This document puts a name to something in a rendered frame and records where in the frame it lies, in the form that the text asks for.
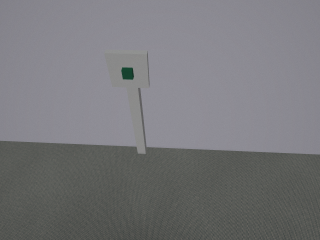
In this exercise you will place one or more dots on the button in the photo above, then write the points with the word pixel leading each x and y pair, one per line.
pixel 127 73

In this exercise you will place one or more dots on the panel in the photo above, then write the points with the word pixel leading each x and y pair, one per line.
pixel 138 60

